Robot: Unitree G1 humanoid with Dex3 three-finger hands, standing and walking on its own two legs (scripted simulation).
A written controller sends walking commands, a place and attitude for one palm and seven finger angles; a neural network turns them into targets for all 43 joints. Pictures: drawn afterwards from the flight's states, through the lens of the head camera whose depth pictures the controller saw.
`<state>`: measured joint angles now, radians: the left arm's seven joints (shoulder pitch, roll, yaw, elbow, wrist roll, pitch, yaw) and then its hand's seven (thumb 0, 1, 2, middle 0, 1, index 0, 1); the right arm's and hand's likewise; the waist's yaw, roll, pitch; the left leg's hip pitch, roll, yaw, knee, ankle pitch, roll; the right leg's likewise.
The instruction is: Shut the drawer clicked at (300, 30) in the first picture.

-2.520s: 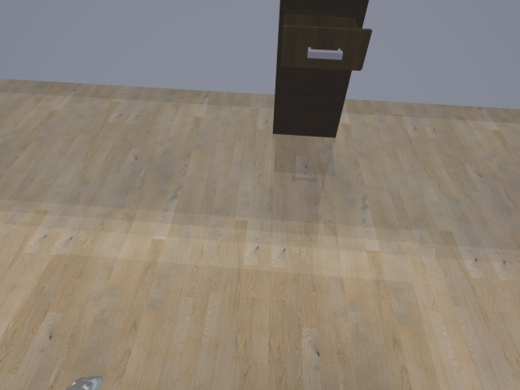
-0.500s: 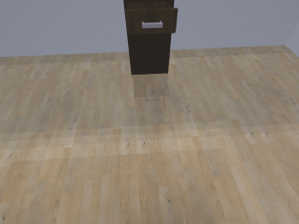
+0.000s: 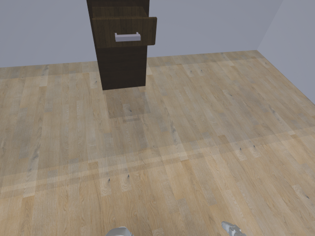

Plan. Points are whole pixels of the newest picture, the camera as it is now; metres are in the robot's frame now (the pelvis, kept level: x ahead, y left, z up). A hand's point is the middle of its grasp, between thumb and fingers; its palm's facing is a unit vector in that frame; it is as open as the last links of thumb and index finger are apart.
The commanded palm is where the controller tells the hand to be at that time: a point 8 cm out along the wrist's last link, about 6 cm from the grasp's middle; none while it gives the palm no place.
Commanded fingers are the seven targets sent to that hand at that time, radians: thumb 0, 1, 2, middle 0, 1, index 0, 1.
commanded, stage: walk to a spot facing it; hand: left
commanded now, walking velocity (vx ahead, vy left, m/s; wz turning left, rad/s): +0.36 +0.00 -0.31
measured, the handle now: (127, 35) +1.10 +0.28 -0.07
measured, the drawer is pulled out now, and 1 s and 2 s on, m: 0.30 0.30 0.30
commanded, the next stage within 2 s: turn to face it in 1.20 s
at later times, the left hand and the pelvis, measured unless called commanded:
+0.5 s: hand (133, 163) +0.36 +0.11 -0.15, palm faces -0.25 -0.95 -0.17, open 7.4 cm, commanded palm none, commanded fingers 0.00 0.90 0.90 -0.20 -0.30 -0.20 -0.30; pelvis +0.20 -0.03 +0.01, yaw -10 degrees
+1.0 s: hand (123, 157) +0.40 +0.16 -0.18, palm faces -0.14 -0.98 -0.15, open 7.3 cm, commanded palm none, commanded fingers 0.00 0.90 0.90 -0.20 -0.30 -0.20 -0.30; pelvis +0.41 -0.03 +0.01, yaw -13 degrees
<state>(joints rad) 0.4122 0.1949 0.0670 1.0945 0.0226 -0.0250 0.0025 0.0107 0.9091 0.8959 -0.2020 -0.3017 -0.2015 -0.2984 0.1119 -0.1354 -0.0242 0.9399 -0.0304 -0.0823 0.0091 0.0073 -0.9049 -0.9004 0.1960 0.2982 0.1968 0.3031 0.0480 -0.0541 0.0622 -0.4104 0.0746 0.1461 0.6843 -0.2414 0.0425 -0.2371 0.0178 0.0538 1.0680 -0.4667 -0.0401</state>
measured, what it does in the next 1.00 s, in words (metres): walks ahead: right foot, then left foot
